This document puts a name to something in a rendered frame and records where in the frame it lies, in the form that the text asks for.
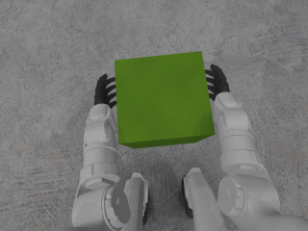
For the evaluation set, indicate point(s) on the carton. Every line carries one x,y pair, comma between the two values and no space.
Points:
162,100

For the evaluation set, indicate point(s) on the robot right hand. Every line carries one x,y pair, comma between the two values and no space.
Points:
219,81

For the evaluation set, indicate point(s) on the left robot forearm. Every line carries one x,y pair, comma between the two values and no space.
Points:
100,167

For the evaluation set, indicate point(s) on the right robot forearm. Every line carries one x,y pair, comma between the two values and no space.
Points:
237,146

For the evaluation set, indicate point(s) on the right robot shin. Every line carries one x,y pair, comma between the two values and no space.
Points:
194,170

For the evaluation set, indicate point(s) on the robot left upper arm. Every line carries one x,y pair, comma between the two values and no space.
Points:
103,209

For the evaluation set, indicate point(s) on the robot left hand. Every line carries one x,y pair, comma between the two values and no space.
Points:
101,92

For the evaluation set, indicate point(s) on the robot right upper arm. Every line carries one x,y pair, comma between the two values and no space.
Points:
252,203

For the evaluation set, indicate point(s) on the robot right foot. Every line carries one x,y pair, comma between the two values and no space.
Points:
189,211

